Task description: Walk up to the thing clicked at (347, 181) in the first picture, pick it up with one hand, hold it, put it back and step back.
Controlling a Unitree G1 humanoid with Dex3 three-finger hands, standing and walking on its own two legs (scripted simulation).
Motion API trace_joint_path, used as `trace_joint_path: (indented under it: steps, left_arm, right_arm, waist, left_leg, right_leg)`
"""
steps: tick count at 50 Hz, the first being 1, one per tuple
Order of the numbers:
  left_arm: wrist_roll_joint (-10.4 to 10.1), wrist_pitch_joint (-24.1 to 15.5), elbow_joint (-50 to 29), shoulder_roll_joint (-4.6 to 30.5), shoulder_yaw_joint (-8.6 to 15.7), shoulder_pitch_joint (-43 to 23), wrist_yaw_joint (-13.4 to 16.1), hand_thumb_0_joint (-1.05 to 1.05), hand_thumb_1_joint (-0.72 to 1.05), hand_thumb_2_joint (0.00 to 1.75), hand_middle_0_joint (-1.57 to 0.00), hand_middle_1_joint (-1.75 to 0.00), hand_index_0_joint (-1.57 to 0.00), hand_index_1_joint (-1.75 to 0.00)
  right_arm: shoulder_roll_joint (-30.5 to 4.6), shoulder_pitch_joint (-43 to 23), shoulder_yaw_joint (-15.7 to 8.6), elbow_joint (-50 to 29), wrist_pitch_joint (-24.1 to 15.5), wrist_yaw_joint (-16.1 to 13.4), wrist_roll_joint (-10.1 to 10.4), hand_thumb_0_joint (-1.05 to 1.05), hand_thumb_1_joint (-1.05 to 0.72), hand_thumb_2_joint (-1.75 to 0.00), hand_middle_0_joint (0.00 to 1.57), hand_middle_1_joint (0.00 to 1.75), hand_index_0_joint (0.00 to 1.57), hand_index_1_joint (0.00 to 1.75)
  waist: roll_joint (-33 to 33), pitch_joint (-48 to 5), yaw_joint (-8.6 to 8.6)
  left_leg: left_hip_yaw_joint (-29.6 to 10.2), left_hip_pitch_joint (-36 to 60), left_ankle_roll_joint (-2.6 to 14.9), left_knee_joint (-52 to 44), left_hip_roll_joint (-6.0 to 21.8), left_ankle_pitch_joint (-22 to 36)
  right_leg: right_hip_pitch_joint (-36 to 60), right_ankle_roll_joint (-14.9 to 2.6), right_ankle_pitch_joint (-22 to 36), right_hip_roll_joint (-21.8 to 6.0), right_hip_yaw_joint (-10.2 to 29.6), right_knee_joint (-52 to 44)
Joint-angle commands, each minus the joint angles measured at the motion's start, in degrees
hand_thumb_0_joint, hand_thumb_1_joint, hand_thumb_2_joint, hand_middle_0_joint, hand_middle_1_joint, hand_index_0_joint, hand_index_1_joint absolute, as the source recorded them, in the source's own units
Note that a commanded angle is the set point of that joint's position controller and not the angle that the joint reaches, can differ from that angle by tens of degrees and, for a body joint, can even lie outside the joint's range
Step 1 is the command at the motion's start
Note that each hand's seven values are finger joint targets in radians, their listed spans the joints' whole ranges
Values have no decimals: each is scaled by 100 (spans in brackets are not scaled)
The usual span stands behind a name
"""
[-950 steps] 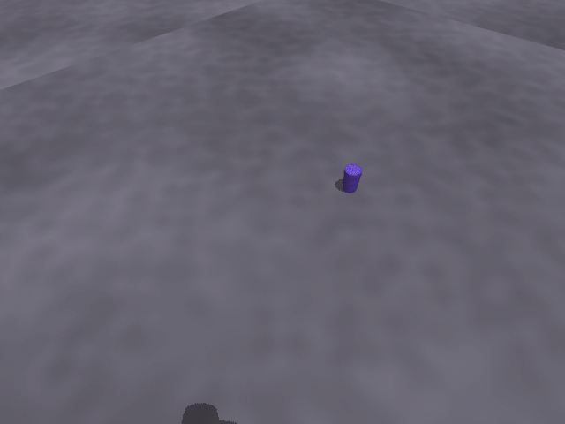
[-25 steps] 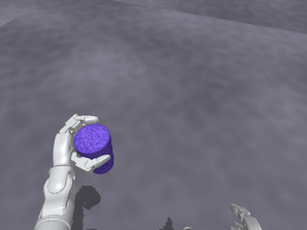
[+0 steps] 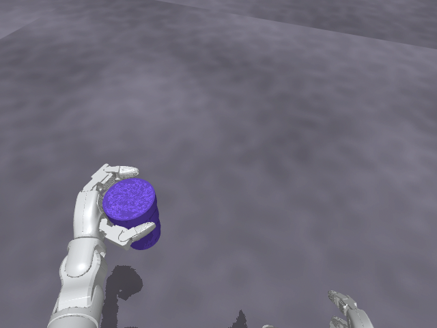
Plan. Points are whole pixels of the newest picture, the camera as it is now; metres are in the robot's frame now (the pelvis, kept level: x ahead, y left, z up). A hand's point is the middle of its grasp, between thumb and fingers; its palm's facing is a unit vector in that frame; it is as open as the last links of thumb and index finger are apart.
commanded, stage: hold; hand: left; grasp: from the side
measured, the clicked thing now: (137, 217) +0.32 +0.16 +0.01
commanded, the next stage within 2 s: crouch in 0.46 s
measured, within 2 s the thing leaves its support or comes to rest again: neither
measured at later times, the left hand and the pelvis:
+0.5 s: hand (128, 206) +0.32 +0.17 +0.05, palm faces +0.08 -1.00 -0.02, open 11.6 cm; pelvis -0.01 +0.00 +0.00, yaw +0 degrees
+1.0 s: hand (136, 224) +0.33 +0.18 -0.04, palm faces +0.16 -0.99 -0.01, open 11.6 cm; pelvis -0.02 +0.00 -0.05, yaw +0 degrees
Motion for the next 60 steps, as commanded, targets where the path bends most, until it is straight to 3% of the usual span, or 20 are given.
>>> trace_joint_path:
  steps: [1, 5, 7, 12, 15, 17, 21, 25, 27, 29, 32, 33, 36, 39, 42, 46, 50, 52, 57, 60]
  left_arm:
    - [-55, -362, -1061, 760, 321, -1408, -34, 0, -1, 119, -122, -139, -123, -139]
    - [-76, -397, -1278, 588, 149, -1536, -44, 0, -1, 119, -122, -139, -124, -139]
    - [-16, -419, -1411, 851, 345, -1678, 15, 0, 3, 119, -122, -138, -123, -138]
    - [-21, -323, -1271, 572, 87, -1390, 57, 0, -1, 118, -122, -139, -124, -139]
    - [6, -310, -1287, 698, 171, -1744, 87, 0, -2, 118, -121, -138, -123, -138]
    - [23, -335, -1334, 850, 318, -1695, 119, 0, 0, 119, -122, -139, -123, -139]
    - [-16, -347, -1596, 764, 189, -1811, 85, 0, 0, 122, -123, -141, -125, -141]
    - [-19, -260, -1003, 575, 151, -1349, 82, 0, 1, 119, -123, -140, -125, -140]
    - [-35, -337, -1708, 850, 294, -1760, 106, 0, -1, 119, -123, -140, -124, -140]
    - [9, -287, -1500, 579, 21, -1616, 101, 0, 6, 118, -121, -134, -123, -135]
    - [-7, -260, -1087, 524, 167, -1444, 188, 0, 7, 117, -124, -135, -126, -135]
    - [25, -335, -1376, 734, 303, -1713, 237, 0, 6, 117, -124, -135, -125, -135]
    - [27, -427, -886, 387, 205, -1499, 302, 0, 5, 119, -124, -137, -126, -137]
    - [78, -646, -527, 388, 322, -1587, 398, 0, 2, 118, -123, -136, -125, -135]
    - [212, -964, -262, 634, 521, -1645, 429, 0, 2, 118, -121, -135, -123, -135]
    - [212, -1444, 7, 594, 471, -2390, 319, 0, 0, 117, -124, -136, -126, -136]
    - [203, -1945, 798, 607, 556, -2328, 171, 0, 1, 118, -124, -136, -126, -136]
    - [170, -2191, 841, 866, 780, -2530, 125, 0, -2, 118, -124, -136, -126, -136]
    - [190, -2437, 1279, 1103, 926, -3059, 54, 0, -2, 118, -121, -134, -122, -134]
    - [163, -2491, 1310, 1139, 1045, -3349, 93, 0, -2, 120, -121, -134, -121, -135]
  right_arm:
    - [-763, -95, -288, -647, -217, -83, -1, 0, -93, -91, 20, 30, 20, 30]
    - [-754, -128, -280, -699, -213, -56, -5, 0, -92, -91, 20, 30, 20, 30]
    - [-769, -168, -299, -719, -203, -59, 2, 0, -92, -91, 20, 30, 20, 30]
    - [-721, -162, -258, -722, -218, -65, 9, 0, -92, -91, 20, 30, 20, 30]
    - [-782, -157, -294, -720, -235, -64, 1, 0, -92, -91, 20, 30, 20, 30]
    - [-753, -134, -286, -688, -229, -62, -8, 0, -92, -91, 20, 30, 20, 30]
    - [-768, -125, -281, -735, -256, -61, 4, 0, -92, -91, 20, 30, 20, 30]
    - [-762, -156, -283, -685, -280, -58, 15, 0, -92, -91, 20, 30, 20, 30]
    - [-783, -174, -294, -717, -290, -57, 14, 0, -93, -91, 20, 30, 20, 30]
    - [-735, -121, -268, -709, -284, -52, -2, 0, -88, -90, 20, 30, 20, 30]
    - [-750, -156, -279, -698, -305, -32, 5, 0, -89, -90, 20, 30, 20, 30]
    - [-758, -167, -298, -692, -289, -23, -6, 0, -89, -90, 20, 30, 20, 30]
    - [-718, -153, -296, -634, -311, 31, -56, 0, -88, -90, 20, 30, 20, 30]
    - [-758, -140, -344, -625, -329, 95, -105, 0, -89, -90, 20, 30, 20, 30]
    - [-750, -83, -396, -541, -323, 129, -160, 0, -89, -90, 20, 30, 20, 30]
    - [-787, 36, -438, -443, -358, 227, -245, 0, -89, -90, 20, 30, 20, 30]
    - [-898, 10, -419, -472, -391, 329, -292, 0, -90, -91, 20, 30, 20, 30]
    - [-967, -5, -403, -493, -395, 351, -303, 0, -90, -90, 20, 30, 20, 30]
    - [-1142, 77, -382, -422, -331, 402, -351, 0, -91, -91, 20, 30, 20, 30]
    - [-1130, 30, -385, -429, -280, 428, -381, 0, -91, -91, 20, 30, 20, 30]
  waist:
    - [-154, -1542, -57]
    - [-69, -1481, -39]
    - [71, -1533, 26]
    - [-102, -1393, -41]
    - [-79, -1425, -114]
    - [77, -1440, -25]
    - [42, -1655, -52]
    - [-195, -1290, -99]
    - [28, -1551, -10]
    - [-18, -1536, -83]
    - [-231, -1292, -60]
    - [-62, -1324, -26]
    - [-287, -1168, -95]
    - [-224, -1180, -108]
    - [-294, -1491, -116]
    - [-42, -1912, -291]
    - [12, -2514, -300]
    - [178, -2927, -200]
    - [262, -3696, -313]
    - [167, -3867, -316]
  left_leg:
    - [98, 309, 132, -616, -176, 1579]
    - [66, 370, 98, -691, -159, 1565]
    - [80, 363, 90, -748, -173, 1311]
    - [83, 262, 118, -775, -178, 1182]
    - [69, 311, 118, -772, -153, 1204]
    - [94, 283, 108, -729, -185, 1213]
    - [82, 411, 105, -774, -170, 1282]
    - [65, 265, 122, -773, -154, 1144]
    - [95, 382, 114, -785, -181, 1157]
    - [85, 403, 107, -751, -169, 1284]
    - [61, 207, 114, -722, -145, 1306]
    - [77, 165, 115, -698, -158, 1209]
    - [54, -109, 135, -569, -157, 1013]
    - [14, -418, 119, -348, -153, 889]
    - [72, -833, 150, 101, -207, 794]
    - [10, -1541, 134, 844, -208, 641]
    - [-99, -2521, 118, 1796, -243, 523]
    - [-128, -2864, 108, 2189, -253, 433]
    - [-164, -3709, 119, 3151, -262, 689]
    - [-125, -4374, 149, 3567, -281, 319]
  right_leg:
    - [1010, -67, 1636, 104, 46, -535]
    - [943, -106, 1523, 136, -1, -482]
    - [932, -113, 1262, 137, 4, -539]
    - [970, -93, 1185, 133, 9, -584]
    - [879, -100, 1206, 147, 6, -577]
    - [928, -102, 1210, 124, 26, -574]
    - [1039, -106, 1285, 140, 22, -567]
    - [843, -89, 1151, 152, -7, -598]
    - [1014, -95, 1175, 130, 30, -613]
    - [972, -96, 1279, 148, 13, -585]
    - [843, -93, 1287, 150, -27, -537]
    - [768, -100, 1201, 140, -3, -529]
    - [540, -85, 1039, 127, -5, -403]
    - [172, -111, 895, 131, -13, -143]
    - [-45, -85, 885, 74, 94, 160]
    - [-965, -143, 747, 88, 130, 923]
    - [-1994, -189, 499, 96, 97, 1915]
    - [-2399, -209, 324, 79, 138, 2343]
    - [-3198, -234, 491, 63, 174, 3327]
    - [-3431, -202, 242, 36, 322, 3621]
